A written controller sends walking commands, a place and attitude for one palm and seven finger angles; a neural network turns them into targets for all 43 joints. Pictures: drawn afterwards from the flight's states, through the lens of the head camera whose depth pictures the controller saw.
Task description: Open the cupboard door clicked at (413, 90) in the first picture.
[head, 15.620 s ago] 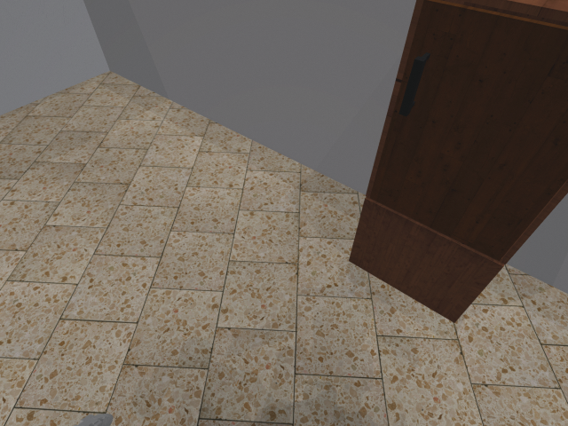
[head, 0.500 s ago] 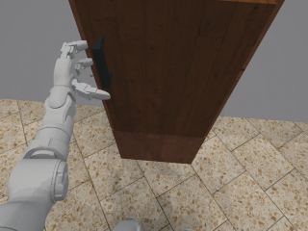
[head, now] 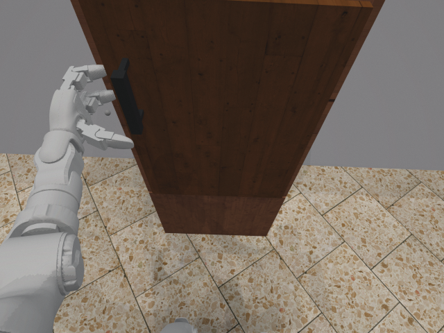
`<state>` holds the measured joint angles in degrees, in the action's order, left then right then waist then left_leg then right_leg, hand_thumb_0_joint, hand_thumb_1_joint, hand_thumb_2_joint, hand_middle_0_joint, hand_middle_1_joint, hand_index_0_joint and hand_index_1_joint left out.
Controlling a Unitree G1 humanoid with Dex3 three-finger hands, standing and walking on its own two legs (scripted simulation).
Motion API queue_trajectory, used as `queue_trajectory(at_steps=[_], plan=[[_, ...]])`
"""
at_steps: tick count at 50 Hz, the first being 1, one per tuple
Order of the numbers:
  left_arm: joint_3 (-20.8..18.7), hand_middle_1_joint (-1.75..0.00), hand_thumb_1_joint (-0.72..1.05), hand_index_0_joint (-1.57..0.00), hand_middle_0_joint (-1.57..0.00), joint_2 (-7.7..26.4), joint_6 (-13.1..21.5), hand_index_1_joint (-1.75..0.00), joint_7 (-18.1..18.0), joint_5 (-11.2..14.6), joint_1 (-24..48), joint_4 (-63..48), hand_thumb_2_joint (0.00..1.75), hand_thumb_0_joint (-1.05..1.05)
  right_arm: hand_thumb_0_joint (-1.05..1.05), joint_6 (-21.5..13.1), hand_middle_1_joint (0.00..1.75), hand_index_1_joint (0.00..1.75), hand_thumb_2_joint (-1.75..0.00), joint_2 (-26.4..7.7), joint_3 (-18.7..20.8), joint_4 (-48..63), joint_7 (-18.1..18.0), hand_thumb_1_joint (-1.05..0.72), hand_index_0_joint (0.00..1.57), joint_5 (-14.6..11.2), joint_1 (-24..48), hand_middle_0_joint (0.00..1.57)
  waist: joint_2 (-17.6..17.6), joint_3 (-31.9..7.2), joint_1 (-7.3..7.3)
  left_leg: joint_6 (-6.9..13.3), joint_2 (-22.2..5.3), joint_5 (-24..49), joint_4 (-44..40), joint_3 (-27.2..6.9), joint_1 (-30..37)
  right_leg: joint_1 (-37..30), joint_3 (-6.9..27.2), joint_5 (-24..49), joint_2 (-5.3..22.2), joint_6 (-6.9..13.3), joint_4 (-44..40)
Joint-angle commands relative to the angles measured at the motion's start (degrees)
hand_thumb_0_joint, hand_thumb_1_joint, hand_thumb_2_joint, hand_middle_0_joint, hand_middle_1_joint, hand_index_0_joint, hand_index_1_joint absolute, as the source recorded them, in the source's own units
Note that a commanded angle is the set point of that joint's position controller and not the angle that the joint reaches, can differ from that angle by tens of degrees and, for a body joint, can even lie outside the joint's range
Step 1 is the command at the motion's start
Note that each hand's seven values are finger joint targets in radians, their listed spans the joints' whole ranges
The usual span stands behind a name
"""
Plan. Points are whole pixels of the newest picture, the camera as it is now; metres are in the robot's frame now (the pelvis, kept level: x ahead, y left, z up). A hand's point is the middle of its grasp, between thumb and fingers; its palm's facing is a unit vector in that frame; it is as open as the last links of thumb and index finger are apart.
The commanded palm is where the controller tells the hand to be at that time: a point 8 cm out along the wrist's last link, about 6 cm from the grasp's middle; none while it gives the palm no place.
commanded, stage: move the hooked fingers beside the handle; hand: left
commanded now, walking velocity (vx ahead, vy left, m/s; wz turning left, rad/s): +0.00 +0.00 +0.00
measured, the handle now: (131, 98) +0.51 +0.17 +0.12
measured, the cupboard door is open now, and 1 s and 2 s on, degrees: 0 0 0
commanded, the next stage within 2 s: slide the fingers in behind the handle in 1.62 s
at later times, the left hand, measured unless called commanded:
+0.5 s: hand (102, 112) +0.47 +0.22 +0.12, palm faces +0.00 -1.00 +0.00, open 14.4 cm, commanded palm +0.44 +0.26 +0.12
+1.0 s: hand (89, 114) +0.46 +0.24 +0.12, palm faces -0.02 -1.00 +0.01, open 14.0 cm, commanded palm +0.44 +0.28 +0.11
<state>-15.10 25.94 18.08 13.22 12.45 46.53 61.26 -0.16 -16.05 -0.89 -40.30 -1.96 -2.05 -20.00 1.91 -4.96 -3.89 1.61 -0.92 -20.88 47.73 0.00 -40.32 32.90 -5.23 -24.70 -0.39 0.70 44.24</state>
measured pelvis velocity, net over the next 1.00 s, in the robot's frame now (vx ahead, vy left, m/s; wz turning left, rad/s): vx -0.01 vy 0.01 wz -0.04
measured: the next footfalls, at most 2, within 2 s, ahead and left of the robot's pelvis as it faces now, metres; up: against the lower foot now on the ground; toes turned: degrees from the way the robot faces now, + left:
none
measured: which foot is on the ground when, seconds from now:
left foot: down 0.00-1.00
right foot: down 0.00-1.00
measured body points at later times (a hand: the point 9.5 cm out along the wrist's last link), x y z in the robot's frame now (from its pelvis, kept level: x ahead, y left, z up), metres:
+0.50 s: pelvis +0.00 +0.00 +0.00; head +0.07 +0.01 +0.45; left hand +0.46 +0.27 +0.12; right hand +0.04 -0.27 -0.11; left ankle +0.02 +0.10 -0.70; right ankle -0.04 -0.11 -0.70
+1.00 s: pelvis -0.01 +0.01 +0.00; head +0.07 +0.02 +0.44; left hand +0.45 +0.29 +0.12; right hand +0.02 -0.27 -0.11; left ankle +0.02 +0.10 -0.70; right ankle -0.04 -0.11 -0.70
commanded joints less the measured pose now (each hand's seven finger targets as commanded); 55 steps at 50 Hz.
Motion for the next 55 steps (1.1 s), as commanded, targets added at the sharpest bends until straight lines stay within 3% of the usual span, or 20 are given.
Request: queue_trajectory(at_steps=[1,8,10,11,17,19,21,24,26,30,34,35,37,39,44,49,50,52,54,55], plan=[[1.2,-1.20,-0.50,-0.30,-0.30,6.0,3.6,-1.20,4.6,-0.7,27.6,-13.5,0.30,0.00,0.00,-0.5,0.30,0.30,-0.90,-9.3,3.3,4.3,-0.6,-0.90,0.20,-0.2,-5.6,0.20,4.1,-22.8,-4.25,0.2,-0.2,23.2,-3.5,-4.1,27.3,3.9,2.3,21.8,-2.6,0.5,-4.9],[0.4,-1.20,-0.50,-0.30,-0.30,7.3,3.7,-1.20,5.1,-0.7,26.9,-14.3,0.30,0.00,0.00,0.3,0.30,0.30,-0.90,-9.2,3.3,5.1,-0.8,-0.90,0.20,-0.3,-5.5,0.20,4.8,-22.6,-4.11,0.0,-0.5,22.3,-3.9,-4.3,27.5,4.2,2.2,20.3,-2.7,0.6,-5.1],[-2.1,-1.20,-0.50,-0.30,-0.30,10.3,3.9,-1.20,5.0,-0.7,26.0,-14.7,0.30,0.00,0.00,0.4,0.30,0.30,-0.90,-9.5,3.4,5.2,-0.9,-0.90,0.20,-0.2,-5.7,0.20,4.9,-24.1,-3.34,0.1,-0.4,24.4,-3.6,-4.1,27.7,2.9,2.4,22.0,-2.7,0.6,-4.8],[-1.2,-1.20,-0.50,-0.30,-0.30,8.8,3.5,-1.20,5.2,-0.6,25.0,-13.8,0.30,0.00,0.00,0.6,0.30,0.30,-0.90,-9.3,3.3,5.5,-0.8,-0.90,0.20,-0.2,-5.7,0.20,4.2,-23.9,-3.50,0.2,-0.3,24.3,-3.6,-3.9,27.5,2.8,2.4,22.2,-2.8,0.5,-4.9],[-4.2,-1.20,-0.50,-0.30,-0.30,12.9,3.0,-1.20,5.9,-0.5,23.6,-12.7,0.30,0.00,0.00,1.4,0.30,0.30,-0.90,-9.5,3.0,5.9,-1.2,-0.90,0.20,-0.5,-5.6,0.20,3.3,-21.9,-3.36,0.5,-0.3,22.9,-3.9,-3.0,24.7,1.4,2.8,23.1,-2.7,0.3,-5.3],[-7.3,-1.20,-0.50,-0.30,-0.30,17.0,3.5,-1.20,6.1,-0.4,22.9,-13.4,0.30,0.00,0.00,1.7,0.30,0.30,-0.90,-9.8,3.0,6.3,-1.5,-0.90,0.20,-0.3,-5.8,0.20,3.0,-23.0,-2.30,0.7,-0.1,23.6,-3.9,-2.8,23.9,-0.9,3.1,24.2,-2.6,0.5,-5.1],[-6.4,-1.20,-0.50,-0.30,-0.30,15.5,3.3,-1.20,6.8,-0.4,20.8,-13.6,0.30,0.00,0.00,1.8,0.30,0.30,-0.90,-9.4,3.0,7.0,-1.5,-0.90,0.20,-0.5,-5.2,0.20,4.5,-23.3,-2.20,0.5,-0.3,25.0,-3.8,-2.4,25.0,-0.5,3.1,25.0,-2.6,0.3,-5.1],[-8.5,-1.20,-0.50,-0.30,-0.30,18.0,3.3,-1.20,7.0,0.1,19.6,-13.3,0.30,0.00,0.00,2.2,0.30,0.30,-0.90,-9.7,2.9,7.6,-1.7,-0.90,0.20,-0.6,-5.3,0.20,3.5,-22.2,-1.75,0.7,-0.2,24.2,-4.0,-2.3,23.7,-1.4,3.1,24.5,-2.8,0.5,-5.3],[-6.6,-1.20,-0.50,-0.30,-0.30,16.5,3.2,-1.20,7.3,-0.2,22.0,-14.0,0.30,0.00,0.00,2.3,0.30,0.30,-0.90,-9.4,2.8,7.7,-1.8,-0.90,0.20,-0.7,-4.9,0.20,4.7,-21.0,-2.55,0.5,-0.4,23.1,-4.4,-2.5,24.1,0.3,3.0,23.1,-2.7,0.3,-5.5],[-9.0,-1.20,-0.50,-0.30,-0.30,19.0,2.9,-1.20,7.4,0.1,19.7,-12.4,0.30,0.00,0.00,2.4,0.30,0.30,-0.90,-9.8,2.8,8.0,-2.0,-0.90,0.20,-0.7,-5.1,0.20,3.7,-22.0,-2.01,0.7,-0.2,22.2,-4.5,-2.1,23.4,-0.8,3.3,23.1,-2.6,0.2,-5.7],[-9.8,-1.20,-0.50,-0.30,-0.30,21.4,2.6,-1.20,8.0,-0.1,22.8,-10.4,0.30,0.00,0.00,2.5,0.30,0.30,-0.90,-10.0,2.5,8.0,-2.5,-0.90,0.20,-0.7,-5.3,0.20,2.5,-19.0,-2.85,1.0,-0.1,19.0,-4.6,-1.9,20.1,-0.8,3.6,21.5,-2.5,0.1,-6.0],[-11.4,-1.20,-0.50,-0.30,-0.30,23.6,2.8,-1.20,7.9,-0.5,22.4,-10.1,0.30,0.00,0.00,2.6,0.30,0.30,-0.90,-10.3,2.5,8.0,-2.6,-0.90,0.20,-0.8,-5.4,0.20,3.5,-20.1,-2.41,0.8,-0.2,19.1,-4.6,-1.9,20.4,-0.9,3.8,21.6,-2.5,0.1,-5.8],[-10.3,-1.20,-0.50,-0.30,-0.30,22.8,3.4,-1.20,8.4,-0.6,23.8,-11.5,0.30,0.00,0.00,2.4,0.30,0.30,-0.90,-10.1,2.5,8.1,-2.6,-0.90,0.20,-0.7,-5.5,0.20,5.2,-22.2,-2.81,0.7,-0.2,20.1,-4.3,-2.1,22.2,-0.4,3.8,21.7,-2.5,0.1,-5.6],[-12.7,-1.20,-0.50,-0.30,-0.30,25.1,4.4,-1.20,8.8,-0.1,22.7,-12.2,0.30,0.00,0.00,2.4,0.30,0.30,-0.90,-10.3,2.7,8.1,-2.6,-0.90,0.20,-0.5,-5.9,0.20,5.5,-23.9,-2.04,0.6,-0.3,21.9,-3.8,-2.3,23.2,-1.2,3.7,22.5,-2.7,0.4,-5.2],[-9.0,-1.20,-0.50,-0.30,-0.30,21.2,3.0,-1.20,10.5,0.6,22.4,-9.1,0.30,0.00,0.00,2.5,0.30,0.30,-0.90,-10.4,2.6,8.0,-2.7,-0.90,0.20,-0.8,-6.0,0.20,4.1,-19.8,-3.35,0.7,-0.6,19.6,-4.4,-2.6,22.0,1.7,3.1,19.8,-2.9,0.3,-5.8],[-9.6,-1.20,-0.50,-0.30,-0.30,22.4,2.5,-1.20,10.2,0.6,23.9,-8.9,0.30,0.00,0.00,2.4,0.30,0.30,-0.90,-10.8,2.5,8.0,-2.8,-0.90,0.20,-0.7,-6.4,0.20,3.3,-19.7,-3.63,0.8,-0.5,17.1,-4.5,-2.7,20.5,2.1,3.2,17.9,-2.7,0.2,-5.9],[-11.1,-1.20,-0.50,-0.30,-0.30,24.4,2.9,-1.20,9.9,0.0,23.9,-9.2,0.30,0.00,0.00,2.4,0.30,0.30,-0.90,-10.9,2.7,8.0,-2.8,-0.90,0.20,-0.6,-6.4,0.20,4.7,-21.1,-2.93,0.6,-0.6,17.5,-4.4,-2.9,21.2,2.3,3.3,17.8,-2.7,0.2,-5.6],[-8.9,-1.20,-0.50,-0.30,-0.30,21.8,3.2,-1.20,9.4,-0.3,25.8,-10.1,0.30,0.00,0.00,2.2,0.30,0.30,-0.90,-10.6,2.6,7.9,-2.6,-0.90,0.20,-0.5,-6.4,0.20,6.1,-21.1,-3.77,0.3,-0.8,16.8,-4.4,-3.3,22.5,4.3,3.1,16.2,-2.8,0.2,-5.6],[-11.1,-1.20,-0.50,-0.30,-0.30,24.3,3.6,-1.20,9.0,-0.1,25.9,-8.8,0.30,0.00,0.00,2.2,0.30,0.30,-0.90,-11.0,2.6,7.5,-2.7,-0.90,0.20,-0.4,-7.0,0.20,4.1,-20.6,-3.65,0.6,-0.8,16.3,-4.2,-3.4,21.3,3.5,3.2,15.7,-2.9,0.3,-5.7],[-11.5,-1.20,-0.50,-0.30,-0.30,25.4,3.5,-1.20,8.9,-0.6,25.9,-8.3,0.30,0.00,0.00,2.2,0.30,0.30,-0.90,-11.1,2.5,7.5,-2.8,-0.90,0.20,-0.5,-6.9,0.20,5.4,-21.3,-3.57,0.4,-0.8,16.5,-4.3,-3.4,21.4,3.9,3.3,16.0,-2.8,0.3,-5.5]])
